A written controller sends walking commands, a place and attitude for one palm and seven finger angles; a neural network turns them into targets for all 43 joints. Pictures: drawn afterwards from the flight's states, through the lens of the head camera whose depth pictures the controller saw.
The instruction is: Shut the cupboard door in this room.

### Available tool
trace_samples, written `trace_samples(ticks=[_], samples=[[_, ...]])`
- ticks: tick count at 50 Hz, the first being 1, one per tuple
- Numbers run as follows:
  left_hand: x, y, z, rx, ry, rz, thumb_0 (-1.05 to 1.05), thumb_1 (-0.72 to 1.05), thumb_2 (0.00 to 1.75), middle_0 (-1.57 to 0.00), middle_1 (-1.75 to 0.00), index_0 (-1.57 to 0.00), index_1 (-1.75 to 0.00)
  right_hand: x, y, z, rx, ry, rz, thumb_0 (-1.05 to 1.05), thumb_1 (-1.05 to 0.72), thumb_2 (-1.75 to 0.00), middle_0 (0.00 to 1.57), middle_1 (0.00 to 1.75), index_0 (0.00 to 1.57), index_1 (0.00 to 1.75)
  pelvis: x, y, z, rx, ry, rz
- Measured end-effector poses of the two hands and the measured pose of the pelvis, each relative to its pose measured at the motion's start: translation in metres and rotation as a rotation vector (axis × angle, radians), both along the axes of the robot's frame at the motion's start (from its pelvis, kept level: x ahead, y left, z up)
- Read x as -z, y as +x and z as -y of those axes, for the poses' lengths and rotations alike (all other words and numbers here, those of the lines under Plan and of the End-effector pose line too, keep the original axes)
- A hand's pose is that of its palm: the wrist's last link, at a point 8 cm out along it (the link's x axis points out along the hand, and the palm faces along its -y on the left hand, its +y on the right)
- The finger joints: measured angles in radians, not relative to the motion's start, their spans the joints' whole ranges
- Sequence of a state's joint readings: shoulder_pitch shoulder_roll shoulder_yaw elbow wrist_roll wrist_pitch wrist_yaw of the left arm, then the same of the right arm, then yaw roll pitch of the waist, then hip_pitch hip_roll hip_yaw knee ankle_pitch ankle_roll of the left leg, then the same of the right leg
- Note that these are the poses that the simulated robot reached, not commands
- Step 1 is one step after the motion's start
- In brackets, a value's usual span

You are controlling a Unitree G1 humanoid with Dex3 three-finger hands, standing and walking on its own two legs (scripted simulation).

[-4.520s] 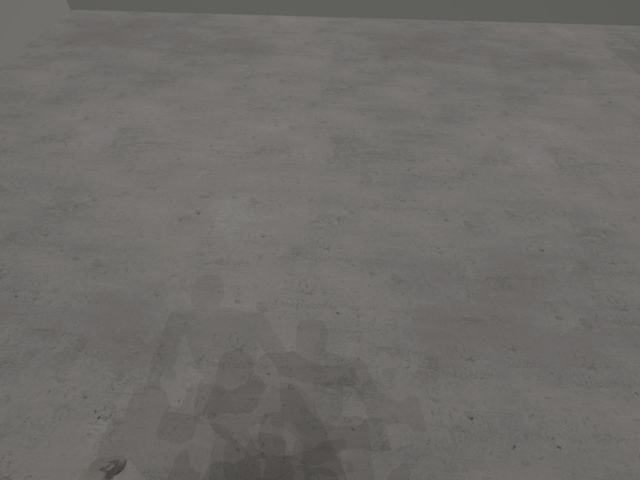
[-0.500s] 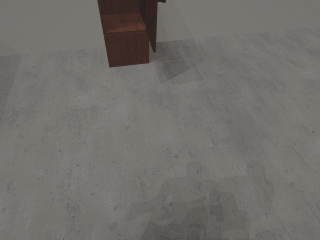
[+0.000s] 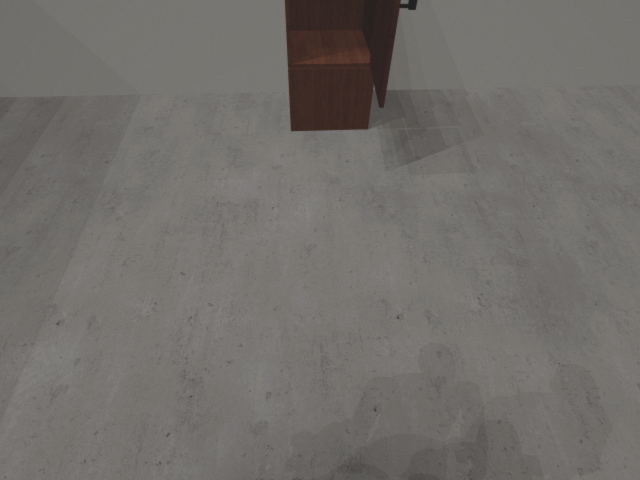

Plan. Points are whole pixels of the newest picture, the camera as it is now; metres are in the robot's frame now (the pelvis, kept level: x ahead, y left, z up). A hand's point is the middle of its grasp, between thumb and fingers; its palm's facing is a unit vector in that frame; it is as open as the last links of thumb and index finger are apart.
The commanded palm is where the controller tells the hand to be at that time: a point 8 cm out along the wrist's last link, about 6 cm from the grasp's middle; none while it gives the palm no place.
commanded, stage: stand and wait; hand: left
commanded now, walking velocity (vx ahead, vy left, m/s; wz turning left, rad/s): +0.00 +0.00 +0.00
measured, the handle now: out of the picture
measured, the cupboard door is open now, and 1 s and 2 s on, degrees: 87 87 87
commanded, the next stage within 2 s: turn or walk to find it in 0.20 s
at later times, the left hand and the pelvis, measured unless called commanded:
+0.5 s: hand out of the picture -0.04 +0.21 -0.18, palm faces +0.09 -0.98 -0.15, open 7.3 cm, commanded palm none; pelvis +0.01 +0.04 +0.00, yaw +0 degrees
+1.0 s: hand (192, 413) +0.23 +0.21 -0.14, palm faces +0.12 -0.96 -0.25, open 7.3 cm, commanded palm none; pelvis +0.10 +0.02 -0.01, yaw +9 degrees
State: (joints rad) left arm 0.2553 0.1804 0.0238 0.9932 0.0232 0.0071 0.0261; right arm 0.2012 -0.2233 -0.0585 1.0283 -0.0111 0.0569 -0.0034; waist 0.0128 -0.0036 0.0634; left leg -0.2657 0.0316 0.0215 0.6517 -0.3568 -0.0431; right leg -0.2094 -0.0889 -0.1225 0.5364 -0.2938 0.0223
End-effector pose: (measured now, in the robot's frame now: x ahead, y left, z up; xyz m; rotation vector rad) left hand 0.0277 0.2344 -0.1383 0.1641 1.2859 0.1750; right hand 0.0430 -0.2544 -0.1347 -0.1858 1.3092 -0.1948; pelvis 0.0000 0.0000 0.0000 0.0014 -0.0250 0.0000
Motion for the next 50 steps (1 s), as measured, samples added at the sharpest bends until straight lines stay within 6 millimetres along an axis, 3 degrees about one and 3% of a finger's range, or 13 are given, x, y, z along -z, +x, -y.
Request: trace_samples(ticks=[3,8,16,22,27,31,36,40,46,50], samples=[[0.014,-0.023,-0.015,-0.034,-0.018,-0.06,0.0,0.9,0.9,-0.21,-0.3,-0.21,-0.3,-0.002,0.008,-0.019,-0.029,-0.014,0.031,0.01,-0.91,-0.9,0.2,0.3,0.19,0.3,0.005,-0.003,-0.012,0.003,0.0,0.006],[0.012,-0.047,-0.028,-0.044,-0.022,-0.143,0.0,0.91,0.9,-0.2,-0.3,-0.2,-0.3,-0.009,0.012,-0.048,-0.043,0.006,0.067,0.01,-0.91,-0.9,0.2,0.3,0.19,0.3,-0.003,-0.007,-0.022,0.015,0.003,0.011],[0.004,-0.061,-0.021,-0.026,-0.019,-0.138,0.0,0.91,0.9,-0.2,-0.3,-0.2,-0.3,0.003,0.0,-0.053,-0.014,0.046,0.071,0.0,-0.93,-0.9,0.2,0.3,0.2,0.3,-0.002,-0.012,-0.026,0.017,0.011,0.015],[0.005,-0.072,-0.017,-0.072,-0.056,-0.14,0.0,0.91,0.9,-0.2,-0.3,-0.2,-0.3,0.001,-0.021,-0.05,-0.008,0.036,-0.015,0.0,-0.92,-0.9,0.2,0.3,0.2,0.3,-0.004,0.001,-0.033,0.01,-0.005,-0.005],[0.02,-0.074,-0.029,-0.084,-0.095,-0.206,0.0,0.91,0.9,-0.21,-0.3,-0.2,-0.3,0.001,-0.027,-0.059,0.015,-0.005,-0.032,0.01,-0.91,-0.9,0.2,0.3,0.19,0.3,0.006,0.018,-0.051,-0.004,-0.02,-0.013],[0.019,-0.041,-0.042,-0.037,-0.086,-0.223,0.0,0.91,0.9,-0.21,-0.3,-0.2,-0.3,-0.001,-0.045,-0.076,0.068,-0.005,-0.078,0.01,-0.91,-0.9,0.2,0.3,0.19,0.3,0.003,0.033,-0.059,0.008,-0.007,-0.013],[0.003,0.038,-0.052,-0.018,-0.051,-0.068,0.01,0.91,0.9,-0.2,-0.3,-0.2,-0.3,-0.007,-0.068,-0.104,0.073,0.059,-0.22,0.01,-0.91,-0.9,0.2,0.3,0.19,0.3,-0.007,0.052,-0.059,-0.036,-0.004,-0.02],[-0.009,0.1,-0.055,-0.018,-0.012,0.061,0.01,0.92,0.9,-0.2,-0.3,-0.2,-0.3,-0.005,-0.068,-0.115,0.066,0.115,-0.297,0.01,-0.9,-0.9,0.2,0.3,0.2,0.3,-0.008,0.066,-0.053,-0.069,0.004,-0.023],[-0.021,0.17,-0.038,0.0,0.03,0.187,0.0,0.92,0.9,-0.2,-0.3,-0.2,-0.3,0.015,-0.028,-0.098,0.048,0.155,-0.294,0.01,-0.9,-0.9,0.2,0.3,0.2,0.3,0.001,0.091,-0.035,-0.108,0.024,-0.031],[-0.025,0.184,-0.024,-0.024,0.047,0.242,0.0,0.91,0.9,-0.2,-0.3,-0.2,-0.3,0.029,0.026,-0.07,-0.009,0.141,-0.231,0.01,-0.9,-0.9,0.2,0.3,0.2,0.3,0.006,0.104,-0.023,-0.162,0.023,-0.025]])
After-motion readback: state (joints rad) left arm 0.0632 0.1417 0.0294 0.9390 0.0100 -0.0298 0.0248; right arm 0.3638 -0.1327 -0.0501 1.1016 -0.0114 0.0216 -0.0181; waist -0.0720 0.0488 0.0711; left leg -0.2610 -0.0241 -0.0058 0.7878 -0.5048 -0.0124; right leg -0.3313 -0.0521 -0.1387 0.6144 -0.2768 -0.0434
